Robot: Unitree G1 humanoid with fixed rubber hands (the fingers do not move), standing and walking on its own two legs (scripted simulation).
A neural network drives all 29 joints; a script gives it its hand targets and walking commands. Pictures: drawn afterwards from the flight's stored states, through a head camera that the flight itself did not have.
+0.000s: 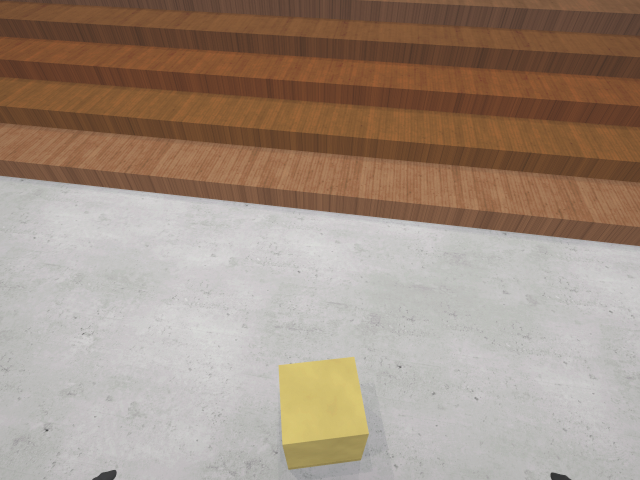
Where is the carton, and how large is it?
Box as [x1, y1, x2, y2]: [279, 357, 368, 469]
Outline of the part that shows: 353,357 279,365 282,444 288,469 360,459 368,431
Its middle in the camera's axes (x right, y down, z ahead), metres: +0.01 +0.49 +1.09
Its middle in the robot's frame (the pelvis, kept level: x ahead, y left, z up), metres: +0.43 +0.02 -0.66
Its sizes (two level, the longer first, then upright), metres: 0.210 0.200 0.250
